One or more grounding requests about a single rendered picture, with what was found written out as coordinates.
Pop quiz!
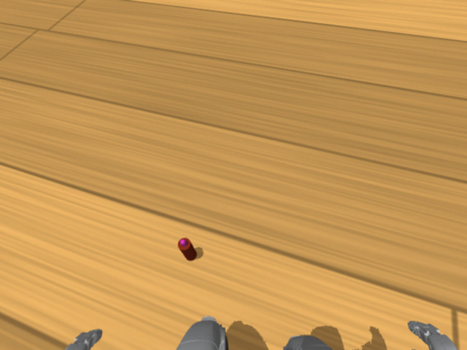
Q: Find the left robot hand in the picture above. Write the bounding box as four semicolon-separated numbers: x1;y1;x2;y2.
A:
65;329;102;350

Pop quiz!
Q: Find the right robot hand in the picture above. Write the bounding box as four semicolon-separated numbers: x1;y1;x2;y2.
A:
408;321;458;350

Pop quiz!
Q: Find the bottle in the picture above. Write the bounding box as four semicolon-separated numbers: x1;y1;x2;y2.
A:
178;238;197;261

